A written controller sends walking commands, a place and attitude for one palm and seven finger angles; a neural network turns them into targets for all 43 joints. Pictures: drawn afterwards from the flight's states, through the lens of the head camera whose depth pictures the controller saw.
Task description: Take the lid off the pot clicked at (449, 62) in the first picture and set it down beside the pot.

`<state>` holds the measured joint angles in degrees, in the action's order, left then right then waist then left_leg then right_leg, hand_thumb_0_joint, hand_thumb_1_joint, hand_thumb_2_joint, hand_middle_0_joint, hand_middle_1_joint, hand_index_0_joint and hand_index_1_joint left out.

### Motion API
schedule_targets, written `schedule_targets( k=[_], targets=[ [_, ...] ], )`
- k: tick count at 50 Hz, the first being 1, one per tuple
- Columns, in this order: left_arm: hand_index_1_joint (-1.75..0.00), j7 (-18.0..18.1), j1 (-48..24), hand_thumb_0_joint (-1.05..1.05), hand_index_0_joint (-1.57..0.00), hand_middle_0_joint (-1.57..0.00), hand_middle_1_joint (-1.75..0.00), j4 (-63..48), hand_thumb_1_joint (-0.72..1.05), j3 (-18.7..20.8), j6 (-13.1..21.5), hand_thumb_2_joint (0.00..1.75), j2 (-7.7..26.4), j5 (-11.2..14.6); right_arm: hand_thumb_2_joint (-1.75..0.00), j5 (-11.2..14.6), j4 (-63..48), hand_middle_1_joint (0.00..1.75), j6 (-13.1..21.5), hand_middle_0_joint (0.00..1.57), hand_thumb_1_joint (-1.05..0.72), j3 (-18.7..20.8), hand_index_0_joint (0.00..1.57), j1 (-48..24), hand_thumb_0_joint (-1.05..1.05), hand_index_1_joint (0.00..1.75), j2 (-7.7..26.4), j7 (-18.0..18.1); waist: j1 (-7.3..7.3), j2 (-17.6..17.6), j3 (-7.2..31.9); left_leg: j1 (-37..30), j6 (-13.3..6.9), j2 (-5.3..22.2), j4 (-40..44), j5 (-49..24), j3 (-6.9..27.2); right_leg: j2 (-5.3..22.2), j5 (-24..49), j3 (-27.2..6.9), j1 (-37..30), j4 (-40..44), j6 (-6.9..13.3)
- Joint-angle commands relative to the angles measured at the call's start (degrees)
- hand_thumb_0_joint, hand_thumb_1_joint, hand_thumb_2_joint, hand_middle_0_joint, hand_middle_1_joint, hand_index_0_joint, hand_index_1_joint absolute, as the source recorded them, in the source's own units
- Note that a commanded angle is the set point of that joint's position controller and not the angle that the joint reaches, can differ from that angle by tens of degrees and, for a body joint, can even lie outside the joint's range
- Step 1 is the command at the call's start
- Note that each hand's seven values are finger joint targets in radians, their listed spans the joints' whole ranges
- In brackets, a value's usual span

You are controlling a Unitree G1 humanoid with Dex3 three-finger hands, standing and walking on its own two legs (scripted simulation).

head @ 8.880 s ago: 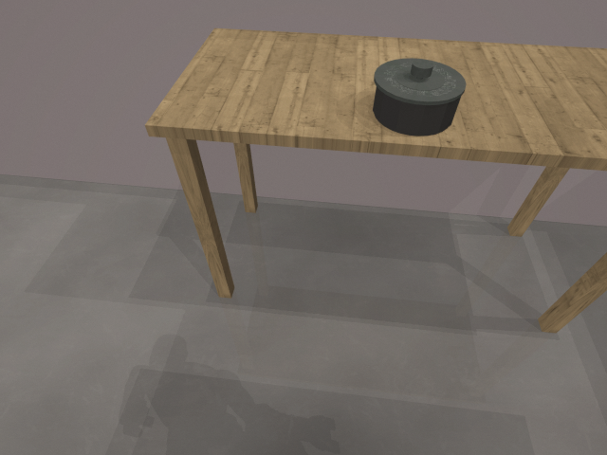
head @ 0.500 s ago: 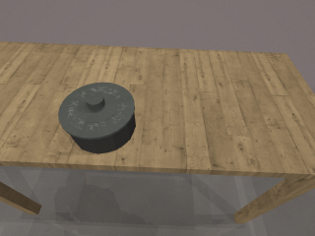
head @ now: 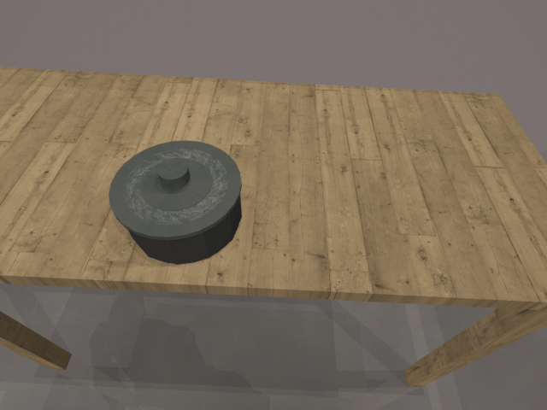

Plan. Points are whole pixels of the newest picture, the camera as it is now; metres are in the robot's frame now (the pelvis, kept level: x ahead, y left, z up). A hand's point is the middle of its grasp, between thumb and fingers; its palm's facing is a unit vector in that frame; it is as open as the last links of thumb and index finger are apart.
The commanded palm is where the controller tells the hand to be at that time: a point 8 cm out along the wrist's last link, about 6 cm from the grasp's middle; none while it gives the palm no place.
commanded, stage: look again from close up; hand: left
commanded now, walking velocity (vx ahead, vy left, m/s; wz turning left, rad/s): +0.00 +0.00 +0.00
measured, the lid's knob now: (174, 173) +0.41 +0.18 +0.12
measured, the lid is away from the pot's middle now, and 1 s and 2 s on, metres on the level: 0.00 0.00 0.00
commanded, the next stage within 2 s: shuffle to correct the standing spot in 0.36 s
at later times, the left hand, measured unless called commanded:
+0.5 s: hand out of the picture -0.03 +0.17 -0.18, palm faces +0.03 -0.99 -0.14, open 7.4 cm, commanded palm none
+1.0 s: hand out of the picture -0.06 +0.21 -0.18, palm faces +0.00 -0.98 -0.20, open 7.4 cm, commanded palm none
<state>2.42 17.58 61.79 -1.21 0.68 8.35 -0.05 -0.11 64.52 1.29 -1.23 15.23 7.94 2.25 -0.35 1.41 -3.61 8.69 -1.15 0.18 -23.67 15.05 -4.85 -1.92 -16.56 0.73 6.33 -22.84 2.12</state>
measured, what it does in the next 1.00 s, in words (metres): shifts its weight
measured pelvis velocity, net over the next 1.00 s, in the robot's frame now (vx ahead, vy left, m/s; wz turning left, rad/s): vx -0.05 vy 0.03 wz -0.01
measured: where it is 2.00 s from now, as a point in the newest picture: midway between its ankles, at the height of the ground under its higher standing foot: outside the picture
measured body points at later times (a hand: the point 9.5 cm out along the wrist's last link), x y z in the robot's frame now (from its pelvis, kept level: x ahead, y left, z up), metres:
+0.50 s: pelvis -0.01 +0.02 +0.00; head +0.02 +0.03 +0.45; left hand -0.03 +0.22 -0.17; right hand -0.03 -0.19 -0.16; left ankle -0.03 +0.10 -0.74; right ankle -0.05 -0.09 -0.74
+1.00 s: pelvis -0.05 +0.03 +0.00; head -0.03 +0.04 +0.45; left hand -0.06 +0.26 -0.16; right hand -0.03 -0.20 -0.15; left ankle -0.03 +0.10 -0.74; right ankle -0.05 -0.09 -0.74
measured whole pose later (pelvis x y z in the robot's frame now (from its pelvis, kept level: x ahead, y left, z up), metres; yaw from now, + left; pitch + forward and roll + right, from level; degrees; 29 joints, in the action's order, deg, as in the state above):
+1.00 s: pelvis -0.05 +0.03 +0.00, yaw -1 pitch +0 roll -1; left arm 2.3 18.8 59.2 -0.6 -1.3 10.0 -1.4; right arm -0.9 59.7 -0.5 0.9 14.9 9.3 0.8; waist -0.7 0.5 -1.8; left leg 15.2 -3.9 -1.2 -28.4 16.4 -6.2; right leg -0.2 -19.0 -0.3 13.3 -28.3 0.1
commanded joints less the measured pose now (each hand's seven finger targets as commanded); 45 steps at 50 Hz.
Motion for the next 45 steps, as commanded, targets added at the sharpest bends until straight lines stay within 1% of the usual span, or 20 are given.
schedule_targets(
  k=[1,4,5,6,9,11,13,19,21,22,29,30,31,35,36,38,39,42,43,45],
  targets=[
    [-0.30,0.19,5.53,0.00,-0.20,-0.20,-0.30,-0.84,0.90,0.83,0.75,0.90,5.45,-0.12,-0.90,0.05,-0.80,0.30,1.09,0.20,-0.90,0.73,0.20,4.79,0.00,0.30,4.87,0.36,-0.07,-0.35,0.53,-2.12,-1.07,7.40,2.35,-15.44,6.84,8.10,15.91,-6.29,2.91,3.38,0.64],
    [-0.30,0.27,5.94,0.00,-0.20,-0.20,-0.30,-0.46,0.90,0.65,0.80,0.90,4.87,-0.12,-0.90,0.10,-0.50,0.30,1.14,0.20,-0.90,0.67,0.20,5.00,0.00,0.30,4.76,0.39,-0.08,-1.59,0.45,-2.23,-1.02,7.30,2.45,-15.31,6.74,8.51,16.21,-6.62,3.21,3.41,0.63],
    [-0.30,0.31,6.01,0.00,-0.20,-0.20,-0.30,-0.38,0.90,0.67,0.83,0.90,4.77,-0.16,-0.90,0.11,-0.49,0.30,1.16,0.20,-0.90,0.71,0.20,5.21,0.00,0.30,4.59,0.40,-0.02,-1.49,0.45,-2.27,-1.06,7.25,2.38,-15.96,6.79,8.37,16.64,-6.67,3.17,3.27,0.60],
    [-0.30,0.25,6.11,0.00,-0.20,-0.20,-0.30,-0.41,0.90,0.70,0.83,0.90,4.98,-0.07,-0.90,0.13,-0.47,0.30,1.16,0.20,-0.90,0.75,0.20,5.22,0.00,0.30,4.52,0.40,-0.16,0.56,0.24,-1.89,-1.21,7.44,2.30,-15.49,6.96,8.27,16.67,-6.31,2.91,3.37,0.57],
    [-0.30,0.36,6.37,0.00,-0.20,-0.20,-0.30,-0.27,0.90,0.59,0.83,0.90,4.38,-0.15,-0.90,0.10,-0.19,0.30,1.13,0.20,-0.90,0.77,0.20,5.64,0.00,0.30,4.39,0.37,-0.03,-0.78,0.01,-1.65,-1.10,7.13,2.36,-14.93,6.87,8.42,16.24,-6.62,3.28,3.33,0.54],
    [-0.30,0.31,6.51,0.00,-0.20,-0.20,-0.30,-0.19,0.90,0.58,0.76,0.90,4.51,-0.09,-0.90,0.15,-0.01,0.30,1.13,0.20,-0.90,0.71,0.20,5.78,0.00,0.30,4.19,0.37,-0.17,0.18,-0.80,-0.88,-1.32,7.21,2.51,-14.03,7.09,8.24,14.98,-6.31,3.37,3.58,0.49],
    [-0.30,0.38,6.75,0.00,-0.20,-0.20,-0.30,-0.14,0.90,0.55,0.82,0.90,4.20,-0.16,-0.90,0.15,-0.05,0.30,1.15,0.20,-0.90,0.85,0.20,5.82,0.00,0.30,4.08,0.33,-0.07,-0.29,-0.22,-1.14,-1.23,7.06,2.29,-13.89,6.91,8.48,15.41,-6.46,3.45,3.41,0.47],
    [-0.30,0.37,7.01,0.00,-0.20,-0.20,-0.30,0.12,0.90,0.48,0.65,0.90,3.74,-0.20,-0.90,0.15,0.17,0.30,1.12,0.20,-0.90,0.82,0.20,6.23,0.00,0.30,3.61,0.38,-0.04,-1.73,-1.37,-0.67,-1.47,7.03,2.73,-12.57,7.16,8.17,12.35,-6.39,4.65,3.58,0.45],
    [-0.30,0.29,6.94,0.00,-0.20,-0.20,-0.30,0.14,0.90,0.51,0.61,0.90,3.98,-0.19,-0.90,0.16,0.10,0.30,1.21,0.20,-0.90,0.84,0.20,6.61,0.00,0.30,3.67,0.42,-0.13,-0.53,-1.20,-0.47,-1.69,7.21,2.62,-13.13,7.40,7.96,12.28,-5.97,4.32,3.41,0.48],
    [-0.30,0.35,7.25,0.00,-0.20,-0.20,-0.30,0.23,0.90,0.49,0.61,0.90,3.53,-0.23,-0.90,0.14,0.07,0.30,1.27,0.20,-0.90,0.88,0.20,6.50,0.00,0.30,3.85,0.42,-0.10,-1.19,-0.64,-0.97,-1.72,7.16,2.62,-13.42,7.37,8.17,12.21,-6.07,4.45,3.28,0.47],
    [-0.30,0.95,6.69,0.00,-0.20,-0.20,-0.30,-1.42,0.90,1.48,-0.04,0.90,5.32,-0.30,-0.90,0.51,-2.26,0.30,0.83,0.20,-0.90,1.71,0.20,5.56,0.00,0.30,4.74,0.68,-0.54,-2.41,0.65,-1.77,-1.86,8.07,0.97,-24.79,7.97,9.72,18.95,-6.88,5.66,-0.39,0.76],
    [-0.30,1.01,6.61,0.00,-0.20,-0.20,-0.30,-1.74,0.90,1.66,-0.21,0.90,5.58,-0.33,-0.90,0.41,-2.77,0.30,0.57,0.20,-0.90,1.89,0.20,5.45,0.00,0.30,5.12,0.70,-0.52,-2.82,1.18,-1.97,-1.89,8.23,0.47,-25.48,7.96,9.75,18.72,-7.02,6.01,-1.11,0.84],
    [-0.30,0.98,6.48,0.00,-0.20,-0.20,-0.30,-2.07,0.90,1.83,-0.31,0.90,6.20,-0.31,-0.90,0.45,-3.24,0.30,0.44,0.20,-0.90,2.08,0.20,5.08,0.00,0.30,5.42,0.68,-0.75,-1.81,1.62,-1.80,-2.17,8.53,-0.02,-26.08,8.22,9.82,19.02,-6.62,5.88,-1.64,0.92],
    [-0.30,1.12,5.91,0.00,-0.20,-0.20,-0.30,-3.43,0.90,2.52,-0.97,0.90,6.56,-0.56,-0.90,0.08,-5.61,0.30,-0.57,0.20,-0.90,3.10,0.20,4.18,0.00,0.30,6.75,0.51,-0.61,-2.77,3.29,-1.71,-2.84,9.46,-1.27,-26.29,8.94,9.27,16.02,-6.11,7.88,-4.67,0.65],
    [-0.30,1.06,5.74,0.00,-0.20,-0.20,-0.30,-3.73,0.90,2.58,-1.08,0.90,6.82,-0.60,-0.90,0.07,-6.23,0.30,-0.73,0.20,-0.90,3.20,0.20,3.75,0.00,0.30,6.99,0.40,-0.87,-0.83,2.96,-0.49,-3.17,9.74,-1.33,-24.72,9.32,8.88,14.58,-5.76,7.81,-4.92,0.58],
    [-0.30,1.07,5.58,0.00,-0.20,-0.20,-0.30,-4.25,0.90,2.61,-1.37,0.90,6.63,-0.81,-0.90,-0.11,-7.43,0.30,-1.08,0.20,-0.90,3.57,0.20,2.76,0.00,0.30,7.33,0.15,-0.78,-1.39,3.23,1.11,-3.20,9.58,-1.14,-18.92,9.37,8.76,12.01,-6.15,8.52,-5.32,0.67],
    [-0.30,1.02,5.39,0.00,-0.20,-0.20,-0.30,-4.36,0.90,2.37,-1.44,0.90,6.18,-0.90,-0.90,-0.14,-7.61,0.30,-0.98,0.20,-0.90,3.42,0.20,2.66,0.00,0.30,7.02,-0.01,-0.57,-1.97,3.27,2.09,-3.18,9.37,0.21,-12.55,9.35,8.25,8.09,-6.00,8.57,-4.69,0.56],
    [-0.30,0.58,5.02,0.00,-0.20,-0.20,-0.30,-4.16,0.90,1.38,-1.27,0.90,5.42,-1.15,-0.90,-0.23,-7.33,0.30,-0.74,0.20,-0.90,3.10,0.20,1.68,0.00,0.30,6.26,-0.70,-0.53,0.58,1.38,5.90,-2.19,7.57,3.70,8.14,9.05,7.41,-3.05,-6.61,8.71,0.24,-0.12],
    [-0.30,0.39,4.48,0.00,-0.20,-0.20,-0.30,-4.12,0.90,1.21,-1.22,0.90,5.58,-1.24,-0.90,-0.41,-7.10,0.30,-0.87,0.20,-0.90,3.02,0.20,1.83,0.00,0.30,6.26,-0.89,-0.19,0.91,-0.41,6.30,-1.75,7.03,4.38,12.23,8.97,7.27,-7.82,-7.06,10.67,2.07,-0.18],
    [-0.30,0.09,4.21,0.00,-0.20,-0.20,-0.30,-4.00,0.90,1.05,-1.13,0.90,5.87,-1.37,-0.90,-0.74,-6.22,0.30,-0.97,0.20,-0.90,2.92,0.20,3.16,0.00,0.30,6.34,-1.17,0.28,0.05,-2.64,6.71,-1.70,6.73,5.91,17.28,9.55,6.15,-13.37,-6.95,13.14,3.50,-0.38]
  ],
)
